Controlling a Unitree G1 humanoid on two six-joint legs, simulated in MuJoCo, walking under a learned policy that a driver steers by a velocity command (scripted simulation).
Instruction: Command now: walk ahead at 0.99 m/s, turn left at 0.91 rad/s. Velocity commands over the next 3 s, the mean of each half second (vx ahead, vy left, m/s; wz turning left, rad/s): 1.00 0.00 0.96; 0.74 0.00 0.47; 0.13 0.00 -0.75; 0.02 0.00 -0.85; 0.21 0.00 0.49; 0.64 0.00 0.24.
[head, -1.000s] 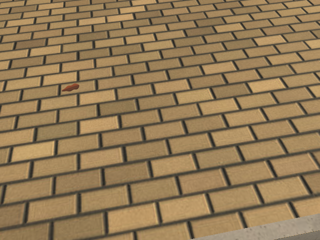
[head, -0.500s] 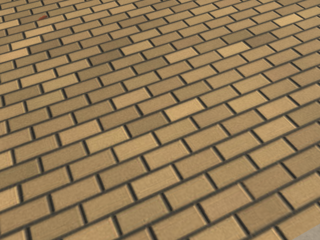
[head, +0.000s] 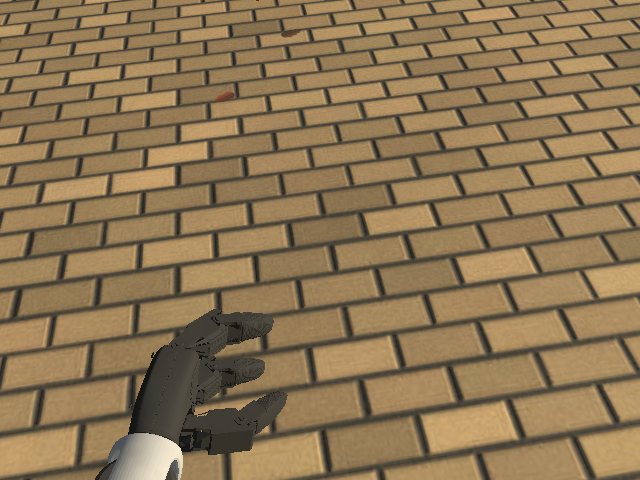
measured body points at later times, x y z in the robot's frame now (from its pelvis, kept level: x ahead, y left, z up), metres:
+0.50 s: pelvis +0.47 -0.02 -0.02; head +0.51 -0.02 +0.43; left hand +0.26 +0.16 -0.13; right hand +0.81 -0.07 -0.07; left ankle +0.59 +0.05 -0.71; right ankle +0.24 -0.21 -0.67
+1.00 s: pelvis +0.89 +0.12 +0.00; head +0.93 +0.14 +0.45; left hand +0.81 +0.39 -0.11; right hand +1.14 -0.04 -0.12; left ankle +0.70 +0.11 -0.60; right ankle +1.04 +0.12 -0.72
